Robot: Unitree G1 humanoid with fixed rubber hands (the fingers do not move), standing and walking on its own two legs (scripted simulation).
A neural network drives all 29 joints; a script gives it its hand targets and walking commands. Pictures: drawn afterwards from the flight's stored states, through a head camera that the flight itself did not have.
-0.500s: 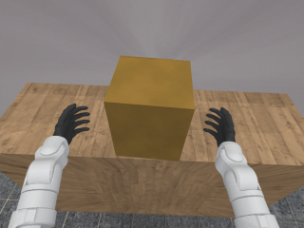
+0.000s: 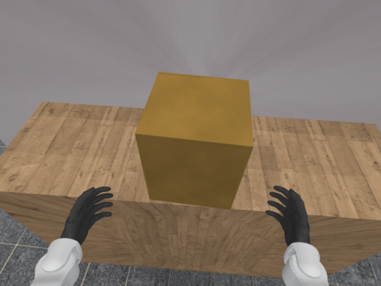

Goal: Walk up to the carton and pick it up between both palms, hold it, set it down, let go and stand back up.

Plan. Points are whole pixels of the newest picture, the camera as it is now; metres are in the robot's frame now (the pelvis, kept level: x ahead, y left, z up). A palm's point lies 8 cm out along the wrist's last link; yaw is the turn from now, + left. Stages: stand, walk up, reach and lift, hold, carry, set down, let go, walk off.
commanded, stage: set down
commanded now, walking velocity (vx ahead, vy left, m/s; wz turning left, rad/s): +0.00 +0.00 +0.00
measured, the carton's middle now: (196, 143) +0.42 +0.03 +0.04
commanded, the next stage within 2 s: let go in 1.12 s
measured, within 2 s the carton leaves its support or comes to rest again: neither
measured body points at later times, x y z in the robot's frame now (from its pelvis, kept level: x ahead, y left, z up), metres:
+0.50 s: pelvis +0.01 +0.00 +0.00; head +0.01 +0.01 +0.45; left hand +0.20 +0.24 -0.02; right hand +0.21 -0.19 -0.03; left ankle +0.00 +0.11 -0.75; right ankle +0.00 -0.13 -0.75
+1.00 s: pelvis +0.02 -0.01 +0.00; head +0.03 -0.01 +0.45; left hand +0.17 +0.23 -0.07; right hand +0.18 -0.22 -0.08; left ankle +0.00 +0.11 -0.75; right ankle +0.00 -0.13 -0.75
